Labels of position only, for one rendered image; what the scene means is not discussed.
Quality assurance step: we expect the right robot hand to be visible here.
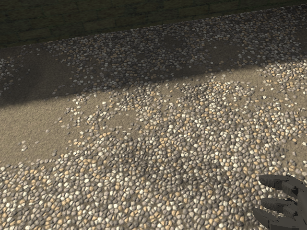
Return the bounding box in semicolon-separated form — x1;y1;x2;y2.
252;174;307;230

